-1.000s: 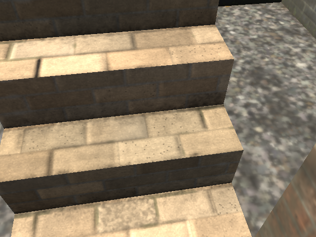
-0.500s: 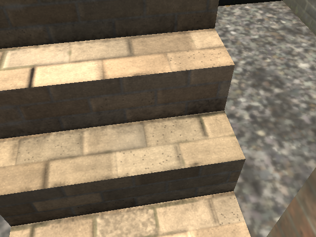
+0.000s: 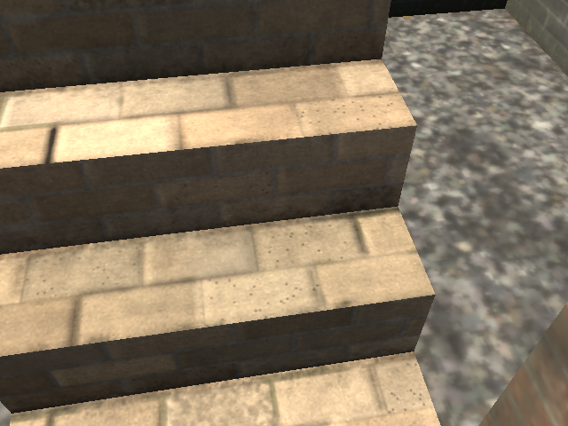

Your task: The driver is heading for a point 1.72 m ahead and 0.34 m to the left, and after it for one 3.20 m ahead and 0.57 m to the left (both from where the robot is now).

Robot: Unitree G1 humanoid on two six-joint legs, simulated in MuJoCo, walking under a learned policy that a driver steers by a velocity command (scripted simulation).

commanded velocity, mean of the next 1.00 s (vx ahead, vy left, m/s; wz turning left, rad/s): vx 0.50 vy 0.00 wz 0.00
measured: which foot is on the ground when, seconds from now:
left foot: down 0.00-1.00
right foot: down 0.00-1.00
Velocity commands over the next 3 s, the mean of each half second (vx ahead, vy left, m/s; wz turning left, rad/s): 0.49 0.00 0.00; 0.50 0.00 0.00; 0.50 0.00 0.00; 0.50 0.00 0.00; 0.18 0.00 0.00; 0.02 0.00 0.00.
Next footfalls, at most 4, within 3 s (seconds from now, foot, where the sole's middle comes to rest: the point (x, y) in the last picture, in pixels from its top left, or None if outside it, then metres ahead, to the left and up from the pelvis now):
none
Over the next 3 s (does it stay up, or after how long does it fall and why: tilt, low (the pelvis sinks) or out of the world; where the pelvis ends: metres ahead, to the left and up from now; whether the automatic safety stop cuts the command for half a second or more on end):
stays up -0.03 0.03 0.00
